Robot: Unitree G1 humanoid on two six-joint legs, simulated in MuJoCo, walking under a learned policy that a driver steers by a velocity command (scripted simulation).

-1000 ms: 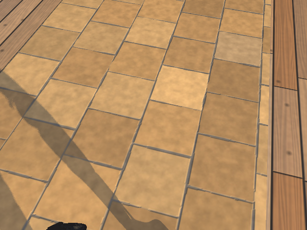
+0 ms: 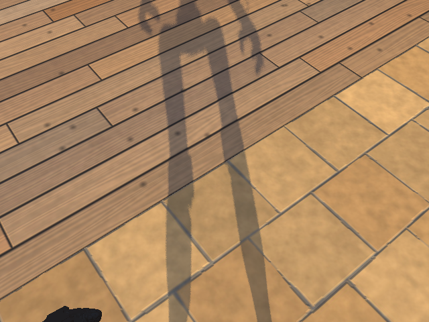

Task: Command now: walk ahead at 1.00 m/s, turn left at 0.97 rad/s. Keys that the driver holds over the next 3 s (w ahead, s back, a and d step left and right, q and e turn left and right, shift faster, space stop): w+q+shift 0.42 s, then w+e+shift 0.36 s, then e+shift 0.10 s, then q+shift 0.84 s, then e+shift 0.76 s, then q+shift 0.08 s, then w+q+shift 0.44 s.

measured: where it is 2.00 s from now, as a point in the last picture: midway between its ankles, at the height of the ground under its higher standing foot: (130, 142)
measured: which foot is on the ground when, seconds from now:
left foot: up 0.00-0.34, down 0.36-0.82, up 0.84-1.00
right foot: down 0.00-0.36, up 0.38-0.78, down 0.80-1.00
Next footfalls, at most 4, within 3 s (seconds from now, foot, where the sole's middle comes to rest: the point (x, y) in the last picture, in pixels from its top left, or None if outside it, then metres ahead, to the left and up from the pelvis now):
0.36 left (179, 313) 0.49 0.10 -0.76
0.80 right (155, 186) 0.95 0.18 -0.76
1.22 left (100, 138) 1.20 0.41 -0.76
1.66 right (139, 115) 1.32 0.25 -0.76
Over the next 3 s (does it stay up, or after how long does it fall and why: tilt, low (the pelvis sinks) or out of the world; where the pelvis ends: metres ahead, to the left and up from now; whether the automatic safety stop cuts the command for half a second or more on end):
stays up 1.34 0.31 0.02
